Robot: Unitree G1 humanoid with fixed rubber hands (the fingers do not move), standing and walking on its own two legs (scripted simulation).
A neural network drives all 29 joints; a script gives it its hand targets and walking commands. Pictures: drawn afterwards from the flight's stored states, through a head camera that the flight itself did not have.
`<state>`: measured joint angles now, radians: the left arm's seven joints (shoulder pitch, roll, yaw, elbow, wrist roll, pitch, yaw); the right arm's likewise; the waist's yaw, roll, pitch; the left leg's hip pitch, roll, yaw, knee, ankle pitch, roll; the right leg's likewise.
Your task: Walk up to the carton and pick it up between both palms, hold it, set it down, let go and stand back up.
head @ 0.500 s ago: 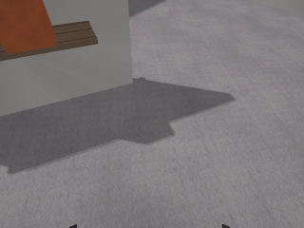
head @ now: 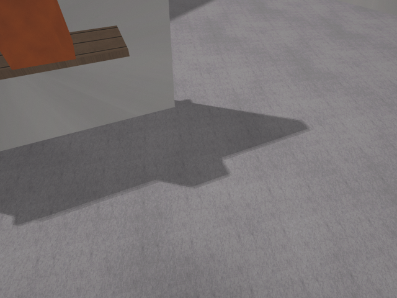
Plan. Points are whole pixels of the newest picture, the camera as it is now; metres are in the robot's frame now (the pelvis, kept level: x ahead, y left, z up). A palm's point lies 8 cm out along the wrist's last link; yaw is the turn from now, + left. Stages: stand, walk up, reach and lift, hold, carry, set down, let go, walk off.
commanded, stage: walk up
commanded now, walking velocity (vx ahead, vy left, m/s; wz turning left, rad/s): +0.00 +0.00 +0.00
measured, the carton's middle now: (28, 21) +1.09 +0.69 +0.03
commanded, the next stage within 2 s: none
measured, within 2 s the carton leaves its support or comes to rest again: neither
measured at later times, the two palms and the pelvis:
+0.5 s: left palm out of the picture +0.07 +0.39 -0.17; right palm (267, 287) +0.16 -0.16 -0.13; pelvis +0.08 +0.11 -0.04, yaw +15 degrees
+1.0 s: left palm out of the picture +0.13 +0.36 -0.10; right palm (210, 167) +0.48 -0.04 -0.12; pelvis +0.29 +0.16 +0.00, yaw +31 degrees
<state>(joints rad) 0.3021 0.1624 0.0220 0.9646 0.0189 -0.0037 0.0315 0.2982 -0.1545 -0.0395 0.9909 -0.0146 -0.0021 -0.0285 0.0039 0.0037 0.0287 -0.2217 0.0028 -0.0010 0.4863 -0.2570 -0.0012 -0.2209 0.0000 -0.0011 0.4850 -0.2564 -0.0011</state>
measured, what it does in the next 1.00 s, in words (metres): walks ahead, turning left: left foot, then right foot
